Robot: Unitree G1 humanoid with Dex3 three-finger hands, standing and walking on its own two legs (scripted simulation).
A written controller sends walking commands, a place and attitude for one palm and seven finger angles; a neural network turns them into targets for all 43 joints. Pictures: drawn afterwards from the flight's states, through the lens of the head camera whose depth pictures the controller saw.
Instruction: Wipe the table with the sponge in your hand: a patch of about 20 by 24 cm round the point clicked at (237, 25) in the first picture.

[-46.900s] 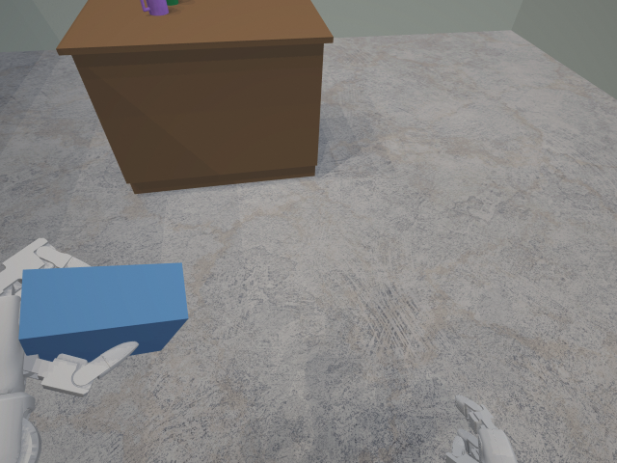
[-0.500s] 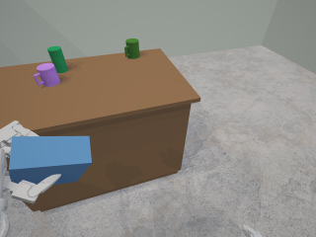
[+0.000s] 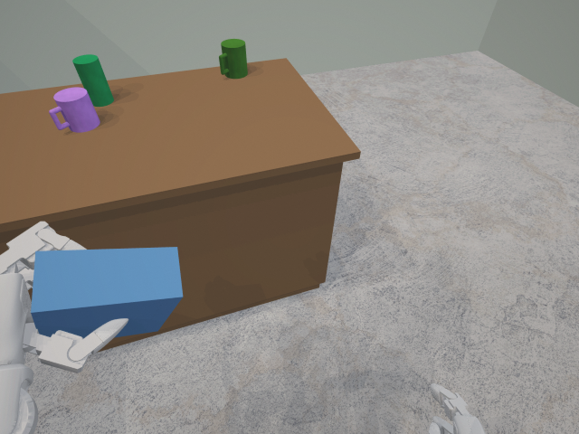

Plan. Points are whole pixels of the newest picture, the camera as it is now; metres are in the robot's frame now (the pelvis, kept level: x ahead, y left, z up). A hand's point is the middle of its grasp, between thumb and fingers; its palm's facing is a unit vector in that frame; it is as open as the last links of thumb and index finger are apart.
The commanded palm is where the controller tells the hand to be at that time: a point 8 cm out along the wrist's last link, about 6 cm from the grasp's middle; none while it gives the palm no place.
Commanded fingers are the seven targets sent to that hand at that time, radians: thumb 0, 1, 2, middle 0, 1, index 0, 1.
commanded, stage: stop stepping back and stand still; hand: left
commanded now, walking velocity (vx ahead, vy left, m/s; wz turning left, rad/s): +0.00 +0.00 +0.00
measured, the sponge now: (128, 296) +0.23 +0.20 +0.14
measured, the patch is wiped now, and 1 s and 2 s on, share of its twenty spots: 1.00 1.00 1.00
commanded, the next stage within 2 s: stand and wait in 0.48 s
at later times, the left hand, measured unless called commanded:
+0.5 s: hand (93, 265) +0.25 +0.23 +0.17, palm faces +0.36 -0.86 -0.38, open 9.5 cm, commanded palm +0.20 +0.28 +0.19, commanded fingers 0.00 0.10 1.30 -1.20 -1.60 -1.20 -1.60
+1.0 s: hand (73, 273) +0.24 +0.25 +0.17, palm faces +0.37 -0.86 -0.35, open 9.5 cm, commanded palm +0.19 +0.29 +0.19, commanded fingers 0.00 0.10 1.30 -1.20 -1.60 -1.20 -1.60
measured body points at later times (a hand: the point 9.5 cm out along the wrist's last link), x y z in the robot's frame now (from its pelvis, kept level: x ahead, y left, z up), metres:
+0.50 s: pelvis +0.04 +0.00 +0.01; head +0.05 +0.00 +0.46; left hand +0.23 +0.28 +0.19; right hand +0.22 -0.23 -0.06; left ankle +0.04 +0.12 -0.72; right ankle +0.04 -0.12 -0.72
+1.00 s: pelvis +0.03 +0.01 +0.02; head +0.03 +0.01 +0.47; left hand +0.22 +0.29 +0.19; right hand +0.20 -0.23 -0.06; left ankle +0.04 +0.12 -0.72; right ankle +0.04 -0.12 -0.72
